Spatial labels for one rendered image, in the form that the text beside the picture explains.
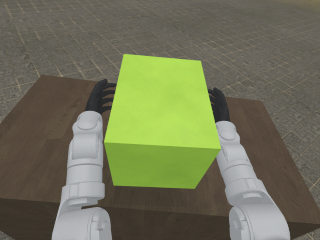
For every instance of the robot left forearm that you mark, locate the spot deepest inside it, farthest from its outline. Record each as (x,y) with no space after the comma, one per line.
(84,180)

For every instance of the right robot upper arm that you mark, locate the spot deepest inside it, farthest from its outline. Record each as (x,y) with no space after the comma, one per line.
(257,221)

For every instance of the pedestal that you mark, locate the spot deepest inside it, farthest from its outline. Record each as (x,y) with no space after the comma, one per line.
(34,147)

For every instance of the left robot upper arm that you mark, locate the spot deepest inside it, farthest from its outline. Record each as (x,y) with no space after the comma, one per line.
(83,224)

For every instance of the carton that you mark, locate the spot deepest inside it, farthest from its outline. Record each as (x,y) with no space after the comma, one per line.
(161,130)

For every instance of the robot right forearm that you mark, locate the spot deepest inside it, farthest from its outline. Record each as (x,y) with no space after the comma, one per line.
(242,185)

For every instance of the right robot hand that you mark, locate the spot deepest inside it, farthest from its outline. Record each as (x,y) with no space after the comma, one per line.
(220,106)

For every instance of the left robot hand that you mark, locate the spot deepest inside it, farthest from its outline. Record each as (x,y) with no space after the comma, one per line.
(95,101)

